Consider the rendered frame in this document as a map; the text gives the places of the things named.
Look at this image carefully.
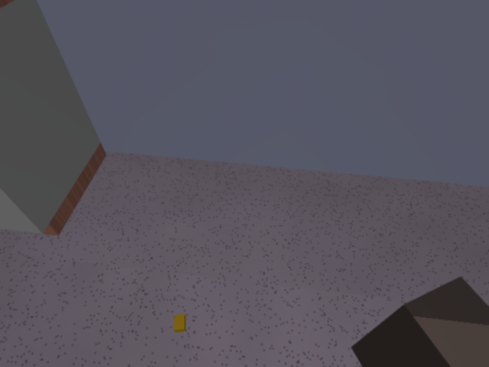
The small box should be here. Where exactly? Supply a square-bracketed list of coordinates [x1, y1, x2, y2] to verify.
[174, 314, 186, 333]

